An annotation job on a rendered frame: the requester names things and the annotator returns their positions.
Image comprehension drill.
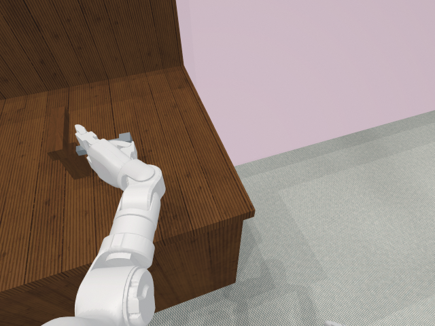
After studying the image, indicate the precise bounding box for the robot left hand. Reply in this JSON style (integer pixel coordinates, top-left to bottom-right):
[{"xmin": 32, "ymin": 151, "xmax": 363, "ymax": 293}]
[{"xmin": 75, "ymin": 124, "xmax": 137, "ymax": 188}]

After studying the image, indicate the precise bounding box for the left robot forearm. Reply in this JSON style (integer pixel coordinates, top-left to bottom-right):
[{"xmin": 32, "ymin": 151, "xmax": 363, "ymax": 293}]
[{"xmin": 75, "ymin": 159, "xmax": 166, "ymax": 309}]

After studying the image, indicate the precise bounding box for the left robot upper arm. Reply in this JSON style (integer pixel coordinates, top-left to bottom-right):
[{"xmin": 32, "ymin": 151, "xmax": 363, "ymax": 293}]
[{"xmin": 42, "ymin": 266, "xmax": 155, "ymax": 326}]

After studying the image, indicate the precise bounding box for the tap lever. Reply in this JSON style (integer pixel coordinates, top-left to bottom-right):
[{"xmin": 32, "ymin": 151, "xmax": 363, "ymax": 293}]
[{"xmin": 76, "ymin": 132, "xmax": 133, "ymax": 156}]

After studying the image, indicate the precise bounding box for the counter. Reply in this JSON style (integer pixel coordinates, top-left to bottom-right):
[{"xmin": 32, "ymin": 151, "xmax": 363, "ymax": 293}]
[{"xmin": 0, "ymin": 0, "xmax": 255, "ymax": 326}]

